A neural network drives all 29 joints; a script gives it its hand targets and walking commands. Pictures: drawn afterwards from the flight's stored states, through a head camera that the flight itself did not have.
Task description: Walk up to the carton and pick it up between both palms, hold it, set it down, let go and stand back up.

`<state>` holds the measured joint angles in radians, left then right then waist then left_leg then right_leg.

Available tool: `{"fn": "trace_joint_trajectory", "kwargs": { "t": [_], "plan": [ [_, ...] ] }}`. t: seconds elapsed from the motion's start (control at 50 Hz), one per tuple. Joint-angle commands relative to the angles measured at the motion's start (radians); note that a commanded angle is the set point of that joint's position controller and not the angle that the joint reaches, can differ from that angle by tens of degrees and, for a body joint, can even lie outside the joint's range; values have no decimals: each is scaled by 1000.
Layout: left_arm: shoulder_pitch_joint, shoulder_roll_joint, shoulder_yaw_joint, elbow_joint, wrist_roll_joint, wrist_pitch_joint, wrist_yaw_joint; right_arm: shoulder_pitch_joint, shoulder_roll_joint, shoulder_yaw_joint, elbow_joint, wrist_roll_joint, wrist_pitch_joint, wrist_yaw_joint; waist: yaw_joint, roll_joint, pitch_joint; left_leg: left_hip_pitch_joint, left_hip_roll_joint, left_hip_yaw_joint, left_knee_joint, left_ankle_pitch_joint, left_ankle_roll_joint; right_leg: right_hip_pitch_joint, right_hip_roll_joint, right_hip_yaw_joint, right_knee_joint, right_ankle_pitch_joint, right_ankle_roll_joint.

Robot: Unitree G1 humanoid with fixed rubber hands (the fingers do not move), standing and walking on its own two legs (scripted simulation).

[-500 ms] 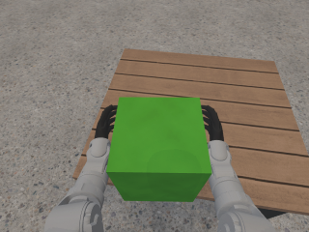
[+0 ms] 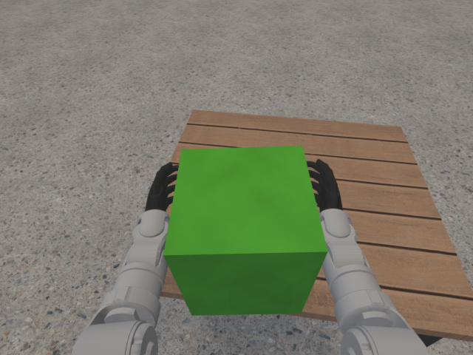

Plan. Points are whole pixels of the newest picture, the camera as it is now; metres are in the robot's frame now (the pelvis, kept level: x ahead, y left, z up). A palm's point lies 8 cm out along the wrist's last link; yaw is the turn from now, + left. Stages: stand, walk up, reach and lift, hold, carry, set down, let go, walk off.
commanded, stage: reach and lift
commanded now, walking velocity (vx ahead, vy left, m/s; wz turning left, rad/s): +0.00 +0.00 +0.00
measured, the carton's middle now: (244, 235) +0.34 -0.03 +0.02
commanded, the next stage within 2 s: hold in 1.86 s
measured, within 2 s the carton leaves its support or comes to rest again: neither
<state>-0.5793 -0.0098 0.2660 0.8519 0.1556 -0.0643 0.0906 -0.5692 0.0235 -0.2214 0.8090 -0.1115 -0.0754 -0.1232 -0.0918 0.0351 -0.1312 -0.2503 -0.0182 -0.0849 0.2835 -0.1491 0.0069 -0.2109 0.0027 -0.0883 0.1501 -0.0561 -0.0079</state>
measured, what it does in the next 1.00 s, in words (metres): stands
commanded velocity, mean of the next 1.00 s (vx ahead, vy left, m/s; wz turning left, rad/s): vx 0.00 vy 0.00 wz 0.00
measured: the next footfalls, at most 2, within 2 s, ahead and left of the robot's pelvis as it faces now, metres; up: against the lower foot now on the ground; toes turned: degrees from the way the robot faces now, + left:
none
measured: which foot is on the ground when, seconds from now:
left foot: down 0.00-1.00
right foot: down 0.00-1.00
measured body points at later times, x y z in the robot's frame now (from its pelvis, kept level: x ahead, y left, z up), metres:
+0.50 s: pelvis +0.00 +0.00 +0.00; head +0.00 +0.02 +0.45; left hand +0.38 +0.13 +0.12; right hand +0.35 -0.18 +0.11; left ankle -0.01 +0.11 -0.75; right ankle +0.00 -0.12 -0.75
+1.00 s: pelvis -0.01 +0.00 +0.00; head -0.02 +0.02 +0.45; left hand +0.36 +0.12 +0.16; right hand +0.33 -0.19 +0.13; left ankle -0.01 +0.11 -0.75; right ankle +0.00 -0.12 -0.75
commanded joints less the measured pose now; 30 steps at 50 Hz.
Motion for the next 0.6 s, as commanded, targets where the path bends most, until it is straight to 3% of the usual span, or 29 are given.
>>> {"fn": "trace_joint_trajectory", "kwargs": {
  "t": [0.0, 0.16, 0.32, 0.58],
  "plan": [
    [-699, -703, -412, -259, -2, -45, -159, -552, 623, 424, -170, 22, -6, 120, -6, -9, -424, 15, -22, 4, -27, 215, -47, 403, 23, 37, 95, 361, -7],
    [-592, -655, -499, -488, -31, 120, -185, -492, 571, 520, -369, 95, 62, 83, 0, -37, -369, 24, -23, 12, -30, 228, -32, 472, 21, 42, 94, 385, 3],
    [-438, -543, -525, -678, -24, 314, -217, -440, 437, 526, -556, 152, 106, 57, -10, -28, -272, 65, -20, 17, -41, 211, -32, 496, 16, 26, 72, 371, 16],
    [-359, -497, -611, -903, -38, 472, -206, -431, 344, 552, -743, 219, 167, 43, -23, -1, -259, 177, -10, 20, -17, 279, -58, 460, 30, 3, 50, 333, 11]
  ]
}}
